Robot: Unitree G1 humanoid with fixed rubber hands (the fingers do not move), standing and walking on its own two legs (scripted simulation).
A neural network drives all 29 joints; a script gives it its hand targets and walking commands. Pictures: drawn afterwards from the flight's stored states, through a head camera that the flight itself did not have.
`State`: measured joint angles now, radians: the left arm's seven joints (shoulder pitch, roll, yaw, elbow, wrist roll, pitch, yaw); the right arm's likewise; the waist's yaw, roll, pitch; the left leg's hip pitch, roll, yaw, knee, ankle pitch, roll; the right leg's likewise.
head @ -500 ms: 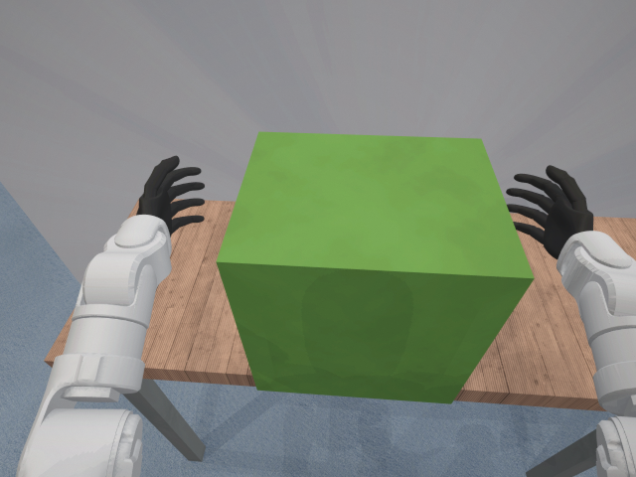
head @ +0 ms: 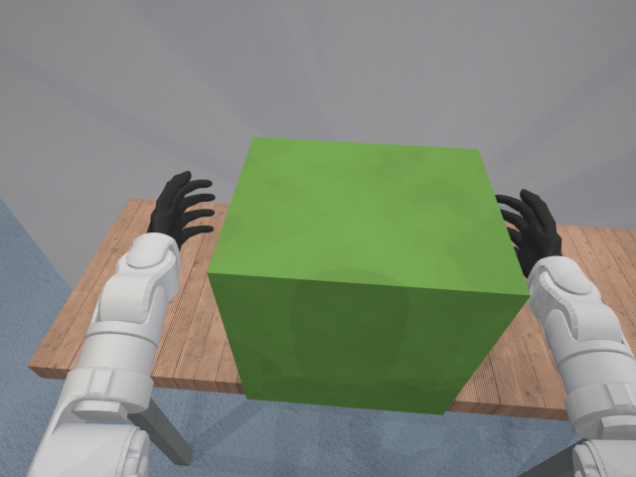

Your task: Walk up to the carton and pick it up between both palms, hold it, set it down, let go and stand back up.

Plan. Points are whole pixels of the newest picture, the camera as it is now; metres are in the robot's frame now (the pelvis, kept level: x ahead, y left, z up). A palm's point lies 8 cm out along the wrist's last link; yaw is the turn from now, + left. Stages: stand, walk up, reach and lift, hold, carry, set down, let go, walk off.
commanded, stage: reach and lift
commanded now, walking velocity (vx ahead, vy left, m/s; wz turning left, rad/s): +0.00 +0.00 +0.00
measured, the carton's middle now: (353, 283) +0.35 -0.03 +0.07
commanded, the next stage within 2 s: none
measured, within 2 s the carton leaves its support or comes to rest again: leaves its support in 1.84 s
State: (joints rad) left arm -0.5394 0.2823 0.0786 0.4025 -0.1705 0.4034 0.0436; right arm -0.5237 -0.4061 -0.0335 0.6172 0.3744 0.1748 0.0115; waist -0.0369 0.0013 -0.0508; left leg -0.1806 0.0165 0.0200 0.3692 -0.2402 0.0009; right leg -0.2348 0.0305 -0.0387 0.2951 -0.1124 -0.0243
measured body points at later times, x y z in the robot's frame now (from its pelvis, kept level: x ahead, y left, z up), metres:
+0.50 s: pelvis -0.02 +0.00 +0.00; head -0.01 +0.00 +0.45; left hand +0.40 +0.16 +0.13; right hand +0.38 -0.22 +0.11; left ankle -0.03 +0.11 -0.75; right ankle +0.02 -0.10 -0.75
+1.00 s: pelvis -0.01 -0.01 +0.00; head +0.00 -0.01 +0.45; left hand +0.40 +0.15 +0.12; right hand +0.39 -0.22 +0.11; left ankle -0.03 +0.11 -0.75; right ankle +0.02 -0.10 -0.75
